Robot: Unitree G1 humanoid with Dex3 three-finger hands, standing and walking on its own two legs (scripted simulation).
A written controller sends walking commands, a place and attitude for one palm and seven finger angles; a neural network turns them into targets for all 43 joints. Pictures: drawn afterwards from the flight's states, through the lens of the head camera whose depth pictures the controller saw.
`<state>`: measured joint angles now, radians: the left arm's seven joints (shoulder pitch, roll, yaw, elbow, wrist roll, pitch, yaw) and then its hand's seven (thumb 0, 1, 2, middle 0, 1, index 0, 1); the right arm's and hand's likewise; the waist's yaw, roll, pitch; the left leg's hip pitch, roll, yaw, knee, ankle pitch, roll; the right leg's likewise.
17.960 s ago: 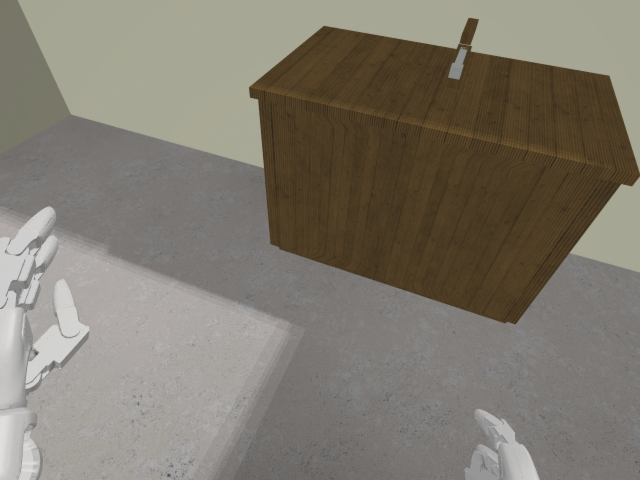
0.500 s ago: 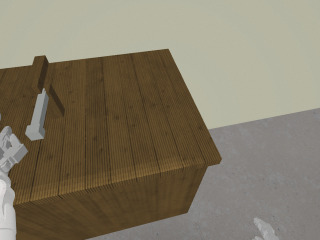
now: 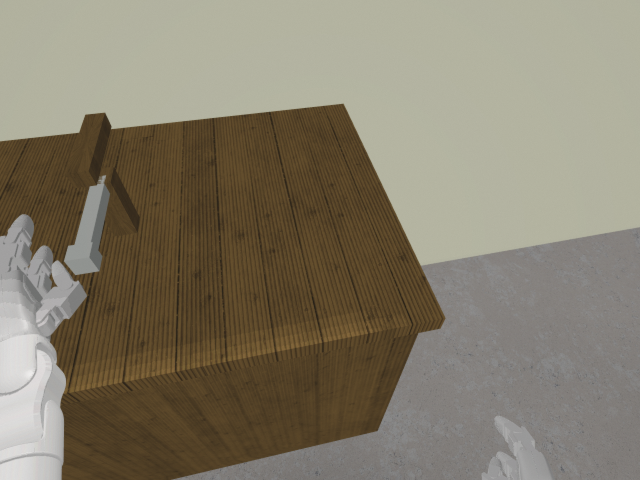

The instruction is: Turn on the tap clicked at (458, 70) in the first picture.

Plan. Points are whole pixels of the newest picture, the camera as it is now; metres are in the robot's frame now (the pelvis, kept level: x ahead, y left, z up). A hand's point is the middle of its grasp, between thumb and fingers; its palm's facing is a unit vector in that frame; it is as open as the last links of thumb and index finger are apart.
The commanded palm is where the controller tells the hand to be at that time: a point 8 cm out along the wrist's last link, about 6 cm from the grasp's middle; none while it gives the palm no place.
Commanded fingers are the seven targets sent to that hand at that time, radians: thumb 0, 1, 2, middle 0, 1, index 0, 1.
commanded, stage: push the lever round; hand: left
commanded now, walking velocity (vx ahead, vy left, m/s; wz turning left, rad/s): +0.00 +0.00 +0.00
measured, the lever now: (84, 258) +0.33 +0.33 +0.10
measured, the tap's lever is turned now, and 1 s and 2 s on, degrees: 0 23 46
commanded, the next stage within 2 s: none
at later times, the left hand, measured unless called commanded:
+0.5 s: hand (91, 286) +0.29 +0.31 +0.09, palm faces +0.56 -0.83 -0.09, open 7.7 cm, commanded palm +0.27 +0.33 +0.09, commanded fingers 0.00 0.90 0.90 -0.15 -0.15 -0.15 -0.15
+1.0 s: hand (137, 273) +0.32 +0.26 +0.09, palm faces +0.63 -0.78 -0.07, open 7.7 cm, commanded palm +0.28 +0.28 +0.09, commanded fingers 0.00 0.90 0.90 -0.15 -0.15 -0.15 -0.15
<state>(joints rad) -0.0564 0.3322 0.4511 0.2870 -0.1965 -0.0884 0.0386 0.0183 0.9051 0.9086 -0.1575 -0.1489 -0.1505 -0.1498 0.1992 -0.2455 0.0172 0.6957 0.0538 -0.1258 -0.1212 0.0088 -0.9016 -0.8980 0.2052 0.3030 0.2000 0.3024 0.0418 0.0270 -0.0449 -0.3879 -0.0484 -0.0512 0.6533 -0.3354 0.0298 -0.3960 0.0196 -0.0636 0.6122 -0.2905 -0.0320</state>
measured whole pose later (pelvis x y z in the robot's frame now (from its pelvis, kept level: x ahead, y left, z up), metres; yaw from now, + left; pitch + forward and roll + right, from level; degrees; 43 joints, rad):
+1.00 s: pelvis -0.01 -0.02 +0.00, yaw +0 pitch +4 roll +0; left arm -0.15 0.20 0.33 0.30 -0.12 -0.10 0.32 0.01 0.93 0.93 -0.16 -0.15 -0.15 -0.15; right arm 0.17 -0.24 0.01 0.70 0.04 -0.07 -0.10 0.01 -0.90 -0.90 0.20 0.30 0.20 0.30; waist 0.03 0.04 -0.05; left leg -0.40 -0.04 -0.06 0.66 -0.33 0.01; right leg -0.41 0.03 -0.08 0.63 -0.29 -0.05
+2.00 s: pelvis +0.00 -0.02 +0.00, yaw +1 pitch +5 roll -1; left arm -0.37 0.04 0.21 0.43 0.01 0.00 0.74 0.00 0.95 0.93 -0.16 -0.15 -0.15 -0.15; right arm 0.12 -0.21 -0.02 0.76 -0.01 0.05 -0.07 0.01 -0.90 -0.90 0.20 0.30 0.20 0.30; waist 0.02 0.03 -0.06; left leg -0.40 -0.04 -0.07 0.65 -0.33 0.01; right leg -0.40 0.03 -0.08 0.61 -0.29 -0.05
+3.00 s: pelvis +0.00 -0.03 -0.01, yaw +0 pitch +9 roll +0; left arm -0.67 0.05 0.35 0.77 0.09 -0.05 0.90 0.02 0.90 0.90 -0.16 -0.15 -0.08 -0.12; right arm 0.17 -0.22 -0.04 0.80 -0.05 0.05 -0.01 0.01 -0.91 -0.90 0.20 0.30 0.20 0.30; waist -0.04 0.03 -0.10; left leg -0.51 -0.02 -0.07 0.70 -0.34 -0.01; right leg -0.52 0.05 -0.09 0.66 -0.30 -0.07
